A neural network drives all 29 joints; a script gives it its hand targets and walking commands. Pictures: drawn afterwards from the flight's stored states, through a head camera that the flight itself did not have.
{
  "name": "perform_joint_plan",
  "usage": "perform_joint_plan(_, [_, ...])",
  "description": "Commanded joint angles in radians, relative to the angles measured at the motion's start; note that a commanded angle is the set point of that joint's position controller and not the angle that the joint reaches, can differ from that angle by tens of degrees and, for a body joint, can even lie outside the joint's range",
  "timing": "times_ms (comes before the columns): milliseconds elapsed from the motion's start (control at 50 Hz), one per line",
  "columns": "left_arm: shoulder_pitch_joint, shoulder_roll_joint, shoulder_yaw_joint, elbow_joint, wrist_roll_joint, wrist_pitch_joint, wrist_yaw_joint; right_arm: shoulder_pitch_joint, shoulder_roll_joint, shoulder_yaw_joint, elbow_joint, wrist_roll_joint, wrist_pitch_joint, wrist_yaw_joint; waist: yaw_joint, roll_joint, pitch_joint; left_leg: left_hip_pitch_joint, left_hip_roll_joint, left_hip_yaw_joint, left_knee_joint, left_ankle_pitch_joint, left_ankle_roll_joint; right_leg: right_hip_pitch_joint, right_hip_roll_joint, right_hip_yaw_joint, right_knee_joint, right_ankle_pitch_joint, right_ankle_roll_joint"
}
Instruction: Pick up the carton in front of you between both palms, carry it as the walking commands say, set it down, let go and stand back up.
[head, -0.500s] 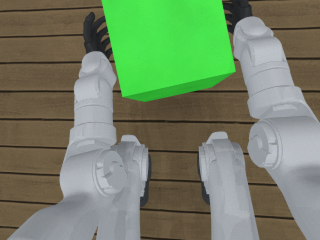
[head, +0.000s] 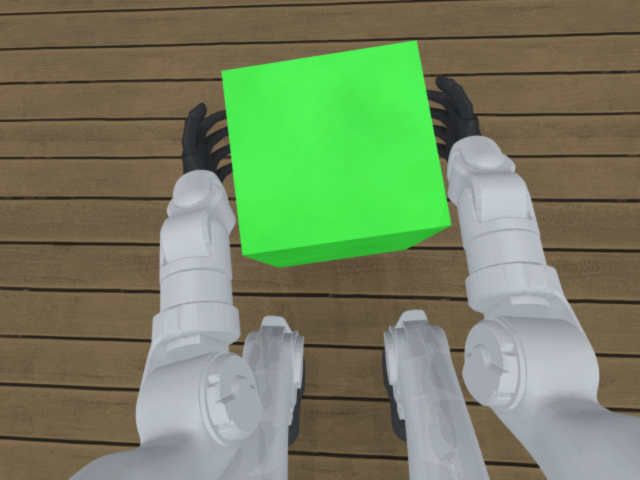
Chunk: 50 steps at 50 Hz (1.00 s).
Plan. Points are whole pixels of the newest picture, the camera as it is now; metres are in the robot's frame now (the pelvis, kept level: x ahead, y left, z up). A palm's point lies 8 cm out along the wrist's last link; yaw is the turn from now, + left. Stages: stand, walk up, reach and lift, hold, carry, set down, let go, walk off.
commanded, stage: reach and lift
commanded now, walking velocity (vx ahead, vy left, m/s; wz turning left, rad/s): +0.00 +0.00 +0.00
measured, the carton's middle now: (332, 178) +0.48 +0.00 -0.12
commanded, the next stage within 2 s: none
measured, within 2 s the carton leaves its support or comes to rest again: neither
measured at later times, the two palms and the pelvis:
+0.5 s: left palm (120, 151) +0.42 +0.15 +0.12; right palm (532, 122) +0.43 -0.15 +0.11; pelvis +0.04 +0.00 +0.14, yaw -1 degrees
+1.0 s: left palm out of the picture +0.39 +0.15 +0.26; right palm out of the picture +0.38 -0.15 +0.25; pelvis +0.08 +0.01 +0.24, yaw -1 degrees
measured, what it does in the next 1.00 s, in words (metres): rises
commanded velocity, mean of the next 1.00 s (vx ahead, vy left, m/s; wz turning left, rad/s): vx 0.00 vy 0.00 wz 0.00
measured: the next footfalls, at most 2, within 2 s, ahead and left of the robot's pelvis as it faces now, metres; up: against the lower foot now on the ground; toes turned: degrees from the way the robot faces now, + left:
none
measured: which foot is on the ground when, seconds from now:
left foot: down 0.00-1.00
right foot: down 0.00-1.00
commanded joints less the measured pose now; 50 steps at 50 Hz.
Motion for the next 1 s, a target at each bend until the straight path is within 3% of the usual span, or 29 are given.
perform_joint_plan(0, [-0.646,-1.044,-0.658,0.092,-0.182,0.019,-0.304,-0.582,1.143,0.527,-0.018,0.198,-0.033,0.231,0.009,-0.101,-1.029,0.539,-0.127,0.125,-0.207,0.236,0.008,0.745,0.12,-0.106,-0.215,0.246,0.001])
perform_joint_plan(320, [-0.36,-1.078,-0.652,0.141,-0.121,-0.013,-0.318,-0.302,1.19,0.502,-0.031,0.128,-0.069,0.203,-0.016,-0.048,-0.744,0.792,-0.121,0.062,-0.512,0.201,0.025,1.024,0.113,-0.045,-0.516,0.223,-0.018])
perform_joint_plan(660, [-0.017,-1.092,-0.743,0.07,-0.096,0.003,-0.329,0.013,1.195,0.607,-0.15,0.128,-0.052,0.216,-0.027,-0.036,-0.49,1.281,-0.078,-0.014,-0.879,0.385,0.042,1.429,0.081,0.008,-0.872,0.383,-0.029])
perform_joint_plan(820, [0.136,-1.07,-0.804,-0.003,-0.11,0.058,-0.327,0.158,1.174,0.651,-0.235,0.156,0.0,0.213,-0.036,-0.023,-0.344,1.526,-0.056,-0.03,-1.059,0.512,0.04,1.634,0.067,0.013,-1.049,0.492,-0.024])
perform_joint_plan(980, [0.243,-1.055,-0.817,-0.079,-0.121,0.153,-0.334,0.247,1.148,0.68,-0.341,0.181,0.102,0.212,-0.038,-0.016,-0.14,1.694,-0.039,-0.039,-1.221,0.5,0.044,1.787,0.059,0.01,-1.217,0.471,-0.021])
